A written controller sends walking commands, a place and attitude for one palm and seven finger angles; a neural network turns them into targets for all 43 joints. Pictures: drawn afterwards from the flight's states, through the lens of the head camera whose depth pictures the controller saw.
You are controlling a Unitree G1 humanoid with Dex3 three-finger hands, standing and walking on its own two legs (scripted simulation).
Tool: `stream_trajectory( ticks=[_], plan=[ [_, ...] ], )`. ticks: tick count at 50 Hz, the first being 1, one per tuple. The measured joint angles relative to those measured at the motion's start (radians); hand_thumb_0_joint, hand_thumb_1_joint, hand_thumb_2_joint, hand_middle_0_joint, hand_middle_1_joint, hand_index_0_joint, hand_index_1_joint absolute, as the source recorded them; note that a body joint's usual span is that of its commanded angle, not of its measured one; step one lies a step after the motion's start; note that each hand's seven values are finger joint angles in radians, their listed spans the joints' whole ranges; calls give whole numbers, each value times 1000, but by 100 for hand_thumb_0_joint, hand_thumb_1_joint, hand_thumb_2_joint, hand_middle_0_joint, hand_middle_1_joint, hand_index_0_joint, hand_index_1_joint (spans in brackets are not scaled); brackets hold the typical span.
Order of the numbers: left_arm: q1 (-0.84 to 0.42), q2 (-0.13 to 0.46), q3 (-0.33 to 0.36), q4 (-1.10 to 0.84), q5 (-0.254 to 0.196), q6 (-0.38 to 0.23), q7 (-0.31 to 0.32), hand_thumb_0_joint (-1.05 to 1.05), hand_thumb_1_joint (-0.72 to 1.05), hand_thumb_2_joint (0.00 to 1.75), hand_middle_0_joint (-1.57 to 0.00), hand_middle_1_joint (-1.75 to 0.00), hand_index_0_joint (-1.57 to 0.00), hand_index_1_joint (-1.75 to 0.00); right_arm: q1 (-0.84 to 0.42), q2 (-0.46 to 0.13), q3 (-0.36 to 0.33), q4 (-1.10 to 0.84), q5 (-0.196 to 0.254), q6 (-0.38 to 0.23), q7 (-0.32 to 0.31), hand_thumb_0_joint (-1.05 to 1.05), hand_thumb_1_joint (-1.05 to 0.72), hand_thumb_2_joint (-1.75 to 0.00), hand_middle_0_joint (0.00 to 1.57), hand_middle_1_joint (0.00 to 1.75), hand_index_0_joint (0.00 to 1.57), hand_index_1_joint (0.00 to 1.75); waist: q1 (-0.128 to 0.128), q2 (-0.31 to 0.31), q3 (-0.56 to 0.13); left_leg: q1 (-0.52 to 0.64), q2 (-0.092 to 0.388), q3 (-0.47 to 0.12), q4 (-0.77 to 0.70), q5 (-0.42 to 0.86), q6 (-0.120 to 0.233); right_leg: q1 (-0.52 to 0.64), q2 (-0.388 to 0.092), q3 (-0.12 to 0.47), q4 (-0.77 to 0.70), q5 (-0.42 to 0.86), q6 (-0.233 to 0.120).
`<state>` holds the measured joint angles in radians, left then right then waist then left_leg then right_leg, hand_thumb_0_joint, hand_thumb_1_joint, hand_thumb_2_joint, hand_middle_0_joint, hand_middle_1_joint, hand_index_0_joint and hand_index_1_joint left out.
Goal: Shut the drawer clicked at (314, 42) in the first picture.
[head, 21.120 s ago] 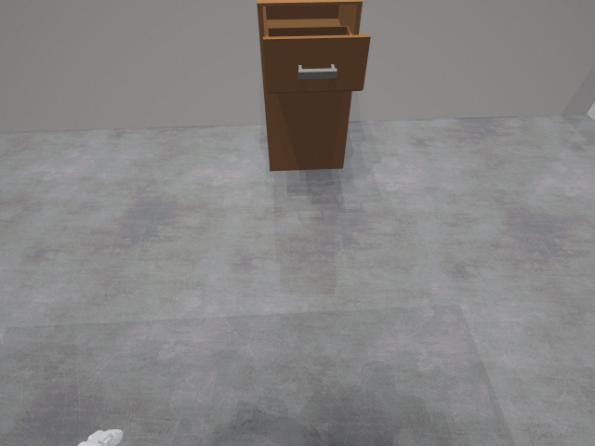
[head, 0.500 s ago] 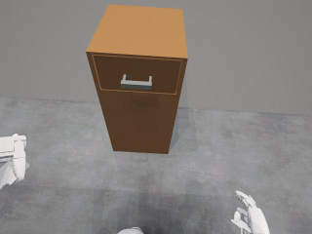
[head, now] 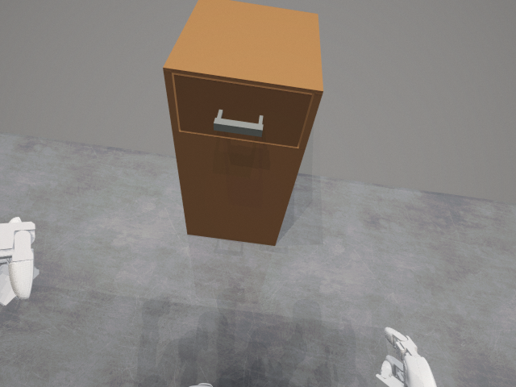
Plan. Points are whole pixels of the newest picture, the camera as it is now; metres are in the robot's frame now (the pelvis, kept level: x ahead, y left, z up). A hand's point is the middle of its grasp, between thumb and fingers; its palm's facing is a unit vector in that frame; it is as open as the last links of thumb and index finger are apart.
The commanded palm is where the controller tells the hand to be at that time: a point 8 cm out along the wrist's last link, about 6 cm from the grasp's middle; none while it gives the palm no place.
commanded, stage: step back with the hand held close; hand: left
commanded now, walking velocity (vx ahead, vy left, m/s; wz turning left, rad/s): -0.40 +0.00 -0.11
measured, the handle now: (239, 121) +0.74 +0.08 -0.07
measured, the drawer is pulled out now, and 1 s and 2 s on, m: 0.00 0.00 0.00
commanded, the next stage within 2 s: stop stepping back and stand still in 0.10 s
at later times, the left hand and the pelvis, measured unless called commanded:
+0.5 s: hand out of the picture +0.10 +0.21 +0.15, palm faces +0.33 -0.85 -0.41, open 3.2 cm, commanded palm +0.04 +0.25 +0.18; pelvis -0.10 -0.02 +0.00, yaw -3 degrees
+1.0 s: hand out of the picture +0.07 +0.22 +0.15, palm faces +0.36 -0.85 -0.39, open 3.3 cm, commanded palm none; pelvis -0.13 -0.02 +0.00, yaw -3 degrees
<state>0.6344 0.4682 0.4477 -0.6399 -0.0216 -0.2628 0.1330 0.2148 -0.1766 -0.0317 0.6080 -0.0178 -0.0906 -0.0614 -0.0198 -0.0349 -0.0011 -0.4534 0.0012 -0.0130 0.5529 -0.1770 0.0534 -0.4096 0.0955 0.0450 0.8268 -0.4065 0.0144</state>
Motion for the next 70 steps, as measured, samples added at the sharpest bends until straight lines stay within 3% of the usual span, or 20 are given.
stream_trajectory(
  ticks=[5, 10, 12, 14, 16, 18, 21, 24, 29, 35, 38, 42, 45, 50, 52, 57, 62, 64, 70],
  plan=[
    [-3, -38, -34, -24, -19, 0, -5, 1, 89, 90, -140, -160, -141, -160, -48, 34, 30, 23, -15, -46, 30, 1, -91, -90, 20, 30, 21, 30, 41, -1, -14, -5, 39, 44, -97, 79, -10, 127, -32, -10, -140, -50, 8],
    [-34, -13, -54, -21, -33, 14, -33, 1, 89, 90, -140, -160, -141, -160, -111, 52, 55, -8, -22, -37, 44, 1, -90, -90, 20, 30, 21, 30, 29, -3, 15, -33, 57, 68, -151, 163, -30, 214, -47, -26, -334, 38, 14],
    [-25, 9, -42, -25, -40, 10, -48, 1, 89, 90, -140, -160, -141, -160, -124, 45, 59, -33, -16, -17, 46, 1, -90, -90, 20, 30, 21, 30, 19, 10, 31, -60, 69, 65, -135, 179, -41, 234, -38, -44, -401, 59, -17],
    [8, 16, -45, -25, -46, 8, -56, 1, 89, 90, -140, -160, -141, -160, -113, 29, 53, -41, 1, 16, 46, 1, -90, -90, 20, 30, 21, 30, 8, 30, 33, -93, 66, 35, -42, 39, -57, 230, -23, -57, -407, 78, -41],
    [66, 20, -36, -28, -47, 16, -46, 1, 89, 90, -140, -160, -141, -160, -73, 16, 48, -31, 18, 42, 42, 1, -90, -90, 20, 30, 21, 30, 22, 1, -1, -123, 23, 23, 138, -86, -64, 213, -42, -35, -401, 93, -46],
    [107, 8, -30, -14, -41, 29, -22, 1, 89, 90, -140, -160, -141, -160, -27, -4, 42, -20, 30, 55, 28, 1, -91, -90, 20, 30, 21, 30, 26, -20, -32, -98, -5, 38, 217, -127, -62, 213, -61, -19, -400, 98, -47],
    [93, -35, -51, 37, -33, 51, 10, 1, 89, 90, -140, -160, -141, -160, 34, -49, 22, -2, 40, 46, 2, 1, -91, -90, 20, 30, 21, 30, 20, -10, -59, 18, -15, 60, 130, -119, -45, 224, -73, -25, -386, 90, -39],
    [32, -83, -91, 84, -24, 63, 25, 1, 89, 90, -140, -160, -141, -160, 75, -95, -5, 21, 44, 26, -16, 1, -91, -90, 20, 30, 21, 30, 7, 25, -65, 148, -4, 41, -35, -78, -19, 227, -66, -62, -345, 65, -26],
    [-16, -93, -103, 106, -10, 62, 23, 1, 89, 90, -140, -160, -141, -160, 64, -80, 6, 27, 37, 8, -23, 1, -91, -90, 19, 30, 20, 30, -5, -14, -27, 175, -36, 53, -54, -48, -7, 233, -100, -55, -315, 70, -15],
    [18, -51, -72, 74, -3, 34, 16, 1, 89, 90, -140, -160, -141, -160, 52, -16, 43, 1, 24, -26, -13, 1, -91, -90, 19, 30, 20, 30, -22, 7, -27, 153, -21, 36, -58, -30, -13, 223, -82, -70, -336, 80, -26],
    [32, -59, -67, 77, -6, 34, 17, 1, 89, 90, -140, -160, -141, -160, 52, 5, 55, 1, 19, -23, -9, 1, -91, -90, 20, 30, 20, 30, -11, 28, -32, 134, -12, 25, -39, -61, -19, 222, -69, -76, -355, 89, -38],
    [23, -96, -89, 82, -9, 42, 18, 1, 89, 90, -140, -160, -141, -160, 48, 1, 58, 20, 14, -14, -1, 1, -91, -90, 20, 30, 21, 30, 23, 53, -27, 102, 5, 18, 43, -119, -25, 219, -50, -78, -341, 117, -44],
    [-13, -127, -117, 99, -8, 57, 19, 1, 89, 90, -140, -160, -141, -160, 43, -11, 55, 47, 17, -6, -3, 1, -90, -90, 20, 30, 21, 30, 39, 51, -14, 121, 7, 21, 51, -64, -21, 231, -51, -79, -306, 82, -36],
    [-61, -122, -109, 117, 1, 69, 17, 1, 89, 90, -140, -160, -141, -160, 25, -4, 60, 44, 16, -18, -15, 1, -91, -90, 20, 30, 21, 30, 32, 2, 5, 166, -29, 45, -1, -66, -8, 232, -87, -51, -273, 60, -19],
    [-150, -104, -154, 260, 31, 67, -25, 1, 89, 90, -140, -160, -141, -160, 2, -24, 41, 77, 15, -45, 23, 1, -91, -90, 20, 30, 21, 30, 29, 20, -5, 130, -37, 35, 4, -55, -5, 178, -96, -59, -218, 66, -14],
    [-378, -173, -323, 914, 57, 253, -96, 0, 91, 90, -134, -154, -135, -154, -78, -63, 30, 183, 4, 39, 57, 1, -91, -90, 20, 30, 21, 30, 11, 64, -7, 79, -54, 30, 53, -66, -5, 135, -112, -48, -194, 38, -12],
    [-386, -266, -439, 1363, 54, 311, -117, 1, 91, 90, -119, -140, -120, -140, -52, -30, 34, 264, -4, 85, 60, 1, -91, -90, 20, 30, 21, 30, -14, 13, 29, 124, -38, 21, 28, -66, -22, 184, -94, -55, -230, 44, -25],
    [-381, -269, -425, 1464, 64, 303, -76, 1, 91, 90, -113, -138, -114, -133, -26, -15, 34, 305, -3, 92, 52, 1, -91, -90, 20, 30, 20, 30, -9, -11, 46, 139, -30, 11, 10, -57, -27, 207, -86, -63, -262, 58, -29],
    [-344, -241, -429, 1652, 40, 294, -103, 1, 91, 90, -91, -115, -92, -109, 42, -6, 32, 428, 1, 114, 33, 1, -91, -90, 19, 30, 20, 30, 23, -1, 77, 168, -16, -11, -48, -25, -31, 262, -68, -81, -372, 115, -35]
  ],
)
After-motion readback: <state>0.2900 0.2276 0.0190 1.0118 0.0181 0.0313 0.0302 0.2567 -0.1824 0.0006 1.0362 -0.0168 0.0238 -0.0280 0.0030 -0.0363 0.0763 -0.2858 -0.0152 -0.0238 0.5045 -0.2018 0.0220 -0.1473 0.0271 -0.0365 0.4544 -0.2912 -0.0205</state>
